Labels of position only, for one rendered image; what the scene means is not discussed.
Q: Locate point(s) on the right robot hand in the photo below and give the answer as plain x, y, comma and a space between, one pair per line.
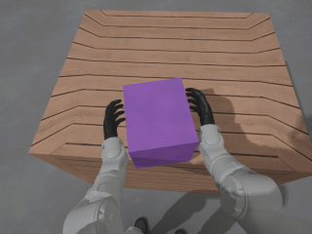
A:
202, 107

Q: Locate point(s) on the left robot upper arm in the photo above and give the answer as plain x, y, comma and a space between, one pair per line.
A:
100, 217

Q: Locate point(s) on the left robot forearm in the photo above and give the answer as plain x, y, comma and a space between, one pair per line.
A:
111, 178

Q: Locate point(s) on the pedestal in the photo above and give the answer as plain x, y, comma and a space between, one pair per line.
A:
234, 59

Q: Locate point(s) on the right robot upper arm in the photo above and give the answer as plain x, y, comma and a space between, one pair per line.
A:
256, 204

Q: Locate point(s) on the right robot forearm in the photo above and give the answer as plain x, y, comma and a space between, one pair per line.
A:
217, 160

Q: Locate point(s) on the left robot hand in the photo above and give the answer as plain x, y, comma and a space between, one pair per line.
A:
110, 124

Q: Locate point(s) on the carton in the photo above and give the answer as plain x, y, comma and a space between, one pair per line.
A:
159, 124

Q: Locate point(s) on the robot left foot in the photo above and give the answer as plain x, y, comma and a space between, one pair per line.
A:
142, 225

